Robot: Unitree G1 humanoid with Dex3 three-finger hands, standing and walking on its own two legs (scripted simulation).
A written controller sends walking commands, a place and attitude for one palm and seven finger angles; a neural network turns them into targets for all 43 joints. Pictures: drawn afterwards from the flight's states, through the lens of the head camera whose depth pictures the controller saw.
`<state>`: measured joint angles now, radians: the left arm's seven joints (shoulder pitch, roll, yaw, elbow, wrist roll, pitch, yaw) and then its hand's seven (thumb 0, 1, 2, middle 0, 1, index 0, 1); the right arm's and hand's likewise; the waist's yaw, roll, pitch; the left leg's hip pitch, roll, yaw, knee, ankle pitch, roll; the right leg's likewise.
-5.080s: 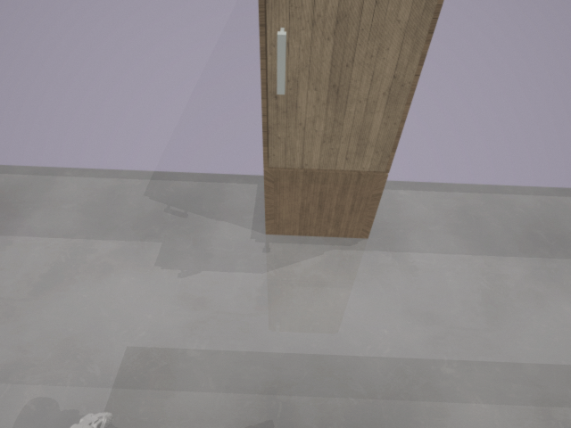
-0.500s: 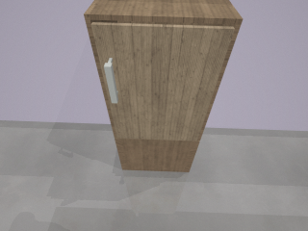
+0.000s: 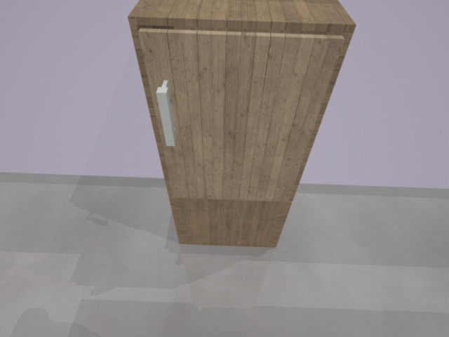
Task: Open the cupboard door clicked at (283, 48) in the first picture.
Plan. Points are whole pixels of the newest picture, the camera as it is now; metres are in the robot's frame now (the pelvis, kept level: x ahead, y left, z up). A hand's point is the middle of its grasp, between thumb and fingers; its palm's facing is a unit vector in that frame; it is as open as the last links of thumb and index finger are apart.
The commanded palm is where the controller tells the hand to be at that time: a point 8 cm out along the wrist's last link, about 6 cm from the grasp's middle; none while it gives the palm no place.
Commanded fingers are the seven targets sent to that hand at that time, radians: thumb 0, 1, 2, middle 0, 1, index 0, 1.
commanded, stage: come to a stop and stand still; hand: left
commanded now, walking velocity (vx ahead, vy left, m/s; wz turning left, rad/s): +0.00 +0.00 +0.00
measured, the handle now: (168, 114) +0.61 +0.19 +0.05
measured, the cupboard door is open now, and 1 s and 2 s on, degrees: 0 0 0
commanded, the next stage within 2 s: look again from close up in 0.16 s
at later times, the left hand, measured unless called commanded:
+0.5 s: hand out of the picture +0.01 +0.21 -0.18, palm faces +0.02 -0.98 -0.22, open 7.4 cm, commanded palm none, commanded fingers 0.00 0.90 0.90 -0.20 -0.30 -0.20 -0.30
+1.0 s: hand out of the picture +0.02 +0.19 -0.18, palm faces +0.02 -0.98 -0.20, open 7.4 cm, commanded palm none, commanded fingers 0.00 0.90 0.90 -0.20 -0.30 -0.20 -0.30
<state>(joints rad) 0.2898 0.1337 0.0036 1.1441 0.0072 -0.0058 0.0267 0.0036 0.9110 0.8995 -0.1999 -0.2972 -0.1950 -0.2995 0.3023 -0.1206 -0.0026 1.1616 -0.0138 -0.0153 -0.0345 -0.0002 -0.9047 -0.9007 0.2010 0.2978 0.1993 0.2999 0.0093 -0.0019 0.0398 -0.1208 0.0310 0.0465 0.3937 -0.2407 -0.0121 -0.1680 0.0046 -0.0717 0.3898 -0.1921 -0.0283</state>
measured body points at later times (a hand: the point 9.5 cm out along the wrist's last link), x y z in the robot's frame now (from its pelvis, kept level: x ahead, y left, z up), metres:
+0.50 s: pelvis -0.01 +0.03 -0.01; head -0.01 +0.01 +0.44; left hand +0.01 +0.26 -0.16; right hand +0.01 -0.20 -0.17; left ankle -0.02 +0.12 -0.74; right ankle +0.01 -0.10 -0.74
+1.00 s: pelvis +0.01 +0.01 -0.01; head +0.02 +0.01 +0.44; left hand +0.02 +0.24 -0.16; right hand +0.02 -0.21 -0.17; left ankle -0.02 +0.12 -0.74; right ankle +0.01 -0.10 -0.74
